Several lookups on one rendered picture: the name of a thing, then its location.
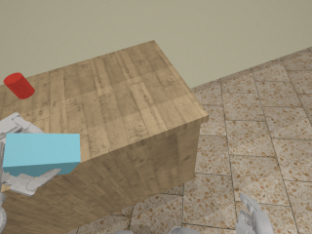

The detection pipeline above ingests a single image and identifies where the table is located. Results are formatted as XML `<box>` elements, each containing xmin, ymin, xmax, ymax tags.
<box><xmin>0</xmin><ymin>40</ymin><xmax>210</xmax><ymax>234</ymax></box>

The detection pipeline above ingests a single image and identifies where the right robot hand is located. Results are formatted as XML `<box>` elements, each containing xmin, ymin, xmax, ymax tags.
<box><xmin>235</xmin><ymin>193</ymin><xmax>275</xmax><ymax>234</ymax></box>

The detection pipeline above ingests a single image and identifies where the left robot hand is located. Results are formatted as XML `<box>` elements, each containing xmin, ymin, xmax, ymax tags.
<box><xmin>0</xmin><ymin>112</ymin><xmax>61</xmax><ymax>197</ymax></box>

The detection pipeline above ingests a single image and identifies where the sponge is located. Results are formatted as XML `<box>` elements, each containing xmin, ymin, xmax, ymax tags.
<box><xmin>2</xmin><ymin>133</ymin><xmax>81</xmax><ymax>177</ymax></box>

